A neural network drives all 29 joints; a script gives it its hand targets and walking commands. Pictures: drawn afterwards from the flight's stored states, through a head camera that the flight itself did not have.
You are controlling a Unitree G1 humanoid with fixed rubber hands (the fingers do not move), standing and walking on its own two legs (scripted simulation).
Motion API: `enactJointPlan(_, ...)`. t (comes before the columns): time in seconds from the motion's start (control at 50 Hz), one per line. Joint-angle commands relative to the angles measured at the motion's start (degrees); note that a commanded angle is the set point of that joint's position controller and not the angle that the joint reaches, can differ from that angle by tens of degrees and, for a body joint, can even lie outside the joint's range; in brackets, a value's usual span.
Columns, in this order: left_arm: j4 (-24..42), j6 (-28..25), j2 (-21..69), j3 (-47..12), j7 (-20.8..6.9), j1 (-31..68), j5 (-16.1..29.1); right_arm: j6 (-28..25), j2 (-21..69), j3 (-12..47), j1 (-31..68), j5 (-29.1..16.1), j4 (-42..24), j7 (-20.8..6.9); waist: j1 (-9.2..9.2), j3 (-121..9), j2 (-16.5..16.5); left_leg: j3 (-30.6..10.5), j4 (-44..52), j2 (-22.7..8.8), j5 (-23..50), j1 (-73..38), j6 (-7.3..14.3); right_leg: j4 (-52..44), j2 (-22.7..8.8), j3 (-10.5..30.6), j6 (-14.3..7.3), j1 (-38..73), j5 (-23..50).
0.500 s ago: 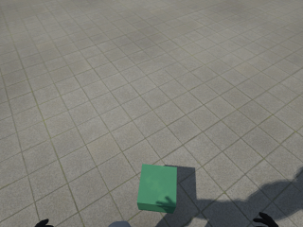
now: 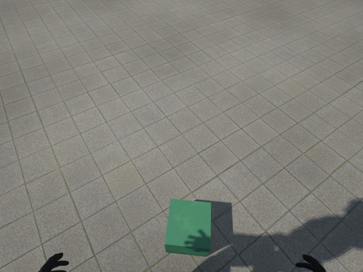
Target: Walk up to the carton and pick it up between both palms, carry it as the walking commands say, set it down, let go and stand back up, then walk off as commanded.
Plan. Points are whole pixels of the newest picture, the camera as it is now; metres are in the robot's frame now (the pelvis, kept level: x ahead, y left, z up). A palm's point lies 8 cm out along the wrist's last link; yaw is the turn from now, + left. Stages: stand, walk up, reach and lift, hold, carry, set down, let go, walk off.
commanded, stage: walk up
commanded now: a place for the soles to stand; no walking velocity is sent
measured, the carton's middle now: (188, 227) +0.40 -0.04 -0.69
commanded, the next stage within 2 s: reach and lift in 1.78 s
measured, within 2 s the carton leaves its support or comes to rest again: neither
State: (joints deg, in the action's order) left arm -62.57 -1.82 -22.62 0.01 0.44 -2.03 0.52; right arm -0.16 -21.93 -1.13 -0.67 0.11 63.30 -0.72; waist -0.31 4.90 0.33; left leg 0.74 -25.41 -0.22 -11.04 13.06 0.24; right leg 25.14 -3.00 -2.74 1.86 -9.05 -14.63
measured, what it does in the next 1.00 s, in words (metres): stands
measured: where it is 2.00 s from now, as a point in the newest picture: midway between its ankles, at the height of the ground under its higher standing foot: outside the picture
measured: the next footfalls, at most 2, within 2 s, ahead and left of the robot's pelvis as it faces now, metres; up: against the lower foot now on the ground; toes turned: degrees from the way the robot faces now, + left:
none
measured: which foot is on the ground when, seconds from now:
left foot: down 0.00-1.00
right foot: down 0.00-1.00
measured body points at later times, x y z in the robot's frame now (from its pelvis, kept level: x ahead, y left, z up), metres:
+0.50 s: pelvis -0.05 +0.01 -0.02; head -0.01 +0.01 +0.42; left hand +0.05 +0.34 -0.14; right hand +0.03 -0.31 -0.14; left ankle -0.02 +0.12 -0.74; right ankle -0.02 -0.13 -0.73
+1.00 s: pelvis -0.04 +0.01 +0.00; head -0.02 +0.01 +0.45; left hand +0.06 +0.32 -0.12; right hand +0.06 -0.30 -0.12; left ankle -0.02 +0.12 -0.74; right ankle -0.03 -0.12 -0.74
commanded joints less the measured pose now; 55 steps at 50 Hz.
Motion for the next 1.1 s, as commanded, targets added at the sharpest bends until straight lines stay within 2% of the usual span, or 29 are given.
enactJointPlan(0.0, 3.60, -0.34, -12.36, 2.61, 1.00, -0.72, -0.01, 0.63, -13.53, -3.56, 1.04, -0.04, -4.87, 0.39, 0.07, -10.49, -1.26, -6.54, 1.06, -8.07, 19.83, -4.89, 4.81, 1.49, -3.63, 3.19, -3.88, 0.49, 14.66)
enactJointPlan(0.14, 4.46, 0.58, -12.12, 3.00, 1.20, -3.39, -0.61, 1.81, -14.47, -4.77, 0.92, 0.66, -7.48, -0.28, 0.27, -10.28, -3.50, -7.96, 1.39, -9.54, 8.70, 0.08, 7.73, 7.91, -1.68, 1.78, -4.13, -1.98, 4.16)
enactJointPlan(0.2, 5.07, 0.23, -12.99, 3.55, 1.38, -5.03, -1.22, 2.24, -13.74, -5.03, 1.00, 0.78, -8.41, -0.51, -0.25, -8.74, -2.36, -5.92, -3.15, -7.08, 3.12, 2.47, 5.89, 4.60, -5.34, 5.82, -5.83, -3.93, 4.40)
enactJointPlan(0.24, 5.65, -0.11, -17.20, 4.63, 1.36, -3.88, -1.49, 2.63, -11.71, -4.58, 0.89, 0.32, -8.94, -0.74, -0.17, -5.72, 6.09, -0.79, -13.33, -0.21, -5.06, 1.72, 1.80, -4.38, -13.44, 15.46, -10.99, -9.58, 6.16)
enactJointPlan(0.28, 7.50, -0.05, -19.57, 5.45, 1.66, -1.17, -1.57, 3.07, -11.24, -4.88, -3.09, 0.99, -9.76, -1.11, 0.38, -4.88, 12.48, -1.71, -22.13, 1.06, -16.01, 2.85, 0.68, -5.45, -18.76, 19.06, -15.94, -12.20, 7.53)
enactJointPlan(0.3, 8.56, -0.05, -18.46, 5.33, 1.66, 0.63, -1.82, 3.14, -11.41, -4.98, -4.25, 0.95, -9.09, -1.38, 1.62, -3.33, 10.82, -2.55, -22.14, 0.46, -16.23, 2.09, 1.12, -5.39, -18.35, 18.70, -15.81, -14.95, 2.91)
enactJointPlan(0.32, 9.75, -0.08, -17.70, 5.01, 1.65, 2.07, -1.78, 2.99, -10.93, -5.20, -5.57, 1.12, -8.90, -1.56, 2.51, -3.59, 10.87, -2.54, -18.36, -0.17, -14.78, -0.22, 1.67, -2.09, -15.87, 14.55, -13.67, -15.65, 4.32)
enactJointPlan(0.34, 9.81, 0.21, -15.88, 4.44, 1.64, 2.75, -1.71, 2.50, -10.90, -5.22, -7.01, 0.89, -8.58, -1.60, 3.84, -4.82, 8.94, -3.02, -13.41, -0.87, -10.07, -3.22, 2.13, 2.15, -12.54, 11.36, -10.38, -15.20, 8.20)
enactJointPlan(0.36, 9.71, 0.35, -13.91, 4.15, 1.63, 1.90, -1.55, 1.98, -12.71, -5.70, -8.19, 1.41, -7.88, -1.19, 3.91, -5.27, 3.09, -7.14, -3.83, -4.11, 1.69, -2.26, 3.47, 9.22, -8.02, 6.80, -6.67, -12.73, 9.17)
enactJointPlan(0.38, 9.11, 0.59, -10.53, 3.62, 1.63, -1.63, -1.02, 0.93, -13.85, -5.50, -6.12, 2.63, -9.00, -0.88, 1.41, -8.73, -4.94, -17.31, 3.47, -11.02, 5.09, -2.66, 6.94, 17.62, -0.69, 2.81, -3.67, -10.94, -0.67)
enactJointPlan(0.4, 8.89, 1.15, -10.00, 2.95, 1.42, -1.60, -0.62, 0.36, -15.09, -4.97, -3.33, 2.50, -10.29, -0.41, 0.62, -7.76, -7.00, -21.00, 5.99, -14.08, 3.87, -1.38, 9.91, 20.78, 2.92, 3.54, -2.99, -12.56, -18.40)
enactJointPlan(0.42, 8.46, 1.47, -11.10, 3.34, 1.41, -3.17, -0.70, 0.00, -16.38, -4.96, -1.78, 2.02, -10.38, -0.13, 0.62, -7.78, -8.40, -21.24, 5.76, -16.13, 0.10, 2.21, 12.63, 23.00, 1.52, 5.29, -3.59, -10.38, -21.00)
enactJointPlan(0.44, 7.86, 1.46, -11.40, 3.92, 1.30, -4.38, -0.75, 0.09, -15.85, -5.36, 0.52, 2.06, -11.59, -0.06, 0.02, -6.08, -9.55, -21.13, 6.40, -15.98, -4.35, 7.68, 13.24, 25.16, 1.33, 5.57, -4.05, -7.84, -20.72)
enactJointPlan(0.5, 5.56, 0.25, -11.29, 4.15, 0.96, -10.99, -0.73, 0.58, -14.07, -4.84, 2.88, 1.41, -12.32, 0.27, -3.11, -6.20, -8.55, -12.18, 0.27, -11.04, -1.24, 7.33, 8.39, 11.33, 1.05, 1.01, -4.21, -1.68, -6.15)
enactJointPlan(0.52, 5.87, -0.08, -12.49, 4.41, 0.95, -10.29, -1.28, 0.78, -12.93, -4.69, 0.51, 1.08, -12.44, 0.11, -2.39, -6.60, -5.96, -10.12, -3.27, -9.27, 0.93, 6.59, 6.49, 5.73, 0.29, 2.51, -4.34, -0.58, -2.31)
enactJointPlan(0.54, 5.80, -0.46, -12.94, 4.51, 1.01, -8.49, -2.10, 0.61, -10.02, -3.86, -2.66, 0.61, -11.60, -0.02, -1.65, -7.76, 0.06, -7.85, -6.95, -6.84, 0.00, 6.34, 3.59, -0.67, -4.81, 11.57, -5.98, 0.10, 0.21)
enactJointPlan(0.56, 7.14, -1.14, -15.97, 4.97, 0.97, -3.63, -2.43, 0.88, -10.96, -3.90, -2.64, 0.36, -10.90, -0.18, 0.25, -5.03, 5.36, -5.06, -9.14, -1.77, -7.12, 5.80, 1.18, -4.21, -10.04, 20.45, -9.22, -5.00, -1.72)
enactJointPlan(0.58, 7.92, -0.95, -16.70, 4.27, 0.89, -1.30, -2.44, 1.01, -11.36, -4.60, -3.57, 0.66, -10.16, -0.13, 1.90, -5.70, 5.15, -3.78, -9.56, -1.13, -12.23, -0.71, 1.10, -5.45, -12.75, 21.92, -11.74, -10.65, -5.67)
enactJointPlan(0.6, 8.32, -0.72, -15.03, 3.81, 0.87, 1.09, -2.13, 1.20, -10.46, -4.49, -6.46, 1.02, -8.63, -0.19, 3.07, -5.48, 4.22, -4.30, -6.88, -2.10, -13.54, -5.34, 1.42, -5.44, -11.73, 18.82, -10.78, -15.01, -10.08)
enactJointPlan(0.62, 8.36, -0.51, -13.77, 3.29, 0.63, 0.66, -1.79, 0.93, -11.05, -4.47, -5.08, 1.06, -8.86, -0.26, 2.72, -4.13, 3.23, -6.84, -1.05, -3.52, -13.02, -4.78, 2.30, -3.87, -7.19, 13.83, -7.41, -14.85, -11.10)
enactJointPlan(0.64, 7.76, -0.39, -11.99, 2.84, 0.50, 0.18, -1.59, 0.50, -12.15, -4.64, -3.20, 1.10, -8.94, -0.33, 1.77, -3.36, 1.94, -9.83, 3.10, -5.28, -13.74, -3.08, 3.35, -2.49, -3.66, 11.13, -5.44, -13.16, -11.43)
enactJointPlan(0.68, 6.36, -0.22, -10.77, 2.94, 0.11, -1.07, -1.19, -0.01, -12.08, -3.64, -1.11, 1.06, -9.28, -0.45, -0.10, -2.43, 1.59, -11.50, 6.04, -7.18, -17.92, 1.28, 4.29, -1.78, -1.55, 7.47, -4.00, -8.40, -9.34)
enactJointPlan(0.74, 5.40, -0.69, -11.01, 2.92, -0.05, -2.76, -1.20, -0.45, -11.53, -3.20, -0.68, 0.97, -7.87, -0.51, -0.47, -1.67, -1.49, -10.86, 9.33, -7.05, -15.91, 2.32, 3.32, -3.18, -2.10, 8.24, -4.14, -5.55, -6.12)
enactJointPlan(0.76, 4.78, -0.70, -11.57, 2.81, -0.01, -2.81, -1.37, -0.50, -12.01, -3.29, -1.16, 0.96, -7.75, -0.34, -0.36, -2.23, -0.04, -10.68, 9.24, -6.65, -14.65, 1.58, 3.00, -3.24, -1.98, 7.59, -4.00, -4.44, -3.88)
enactJointPlan(0.8, 4.22, -0.86, -11.32, 2.95, -0.08, -3.16, -1.16, -0.68, -11.51, -3.12, -1.12, 0.85, -7.48, -0.37, -0.21, -3.22, -2.05, -9.00, 9.03, -6.61, -11.69, -0.41, 2.51, -4.07, -2.23, 7.16, -3.77, -3.94, -0.90)
enactJointPlan(0.84, 4.42, -1.20, -10.35, 2.56, 0.07, -3.45, -0.88, -0.98, -10.85, -2.81, -0.89, 0.83, -7.31, -0.18, -0.12, -6.38, -3.43, -7.98, 8.85, -7.22, -5.49, -3.10, 2.60, -3.09, -3.18, 7.19, -4.02, -1.81, 6.65)
enactJointPlan(0.94, 3.74, -1.44, -10.50, 2.17, 0.24, -2.44, -0.85, -1.18, -10.10, -2.21, -1.47, -0.03, -6.68, 0.21, -0.23, -8.30, 0.55, -5.68, 6.33, -6.52, 8.73, -6.02, 1.99, -4.33, -4.25, 7.86, -3.60, 0.65, 15.95)
enactJointPlan(1.06, 3.35, -1.17, -11.09, 1.95, 0.50, -1.37, -0.78, -0.87, -10.60, -2.57, -0.66, 0.11, -5.80, 0.38, 0.92, -9.04, -1.29, -5.54, 7.03, -7.37, 10.47, -9.91, 1.65, -4.82, -4.58, 7.10, -3.55, -0.36, 15.19)
enactJointPlan(1.08, 3.00, -1.16, -10.59, 1.94, 0.55, -2.11, -0.64, -0.80, -11.06, -2.72, -0.62, 0.24, -5.62, 0.42, 0.14, -9.51, -1.87, -5.45, 6.43, -7.86, 11.90, -10.33, 2.00, -5.12, -4.56, 6.80, -3.45, -0.09, 15.74)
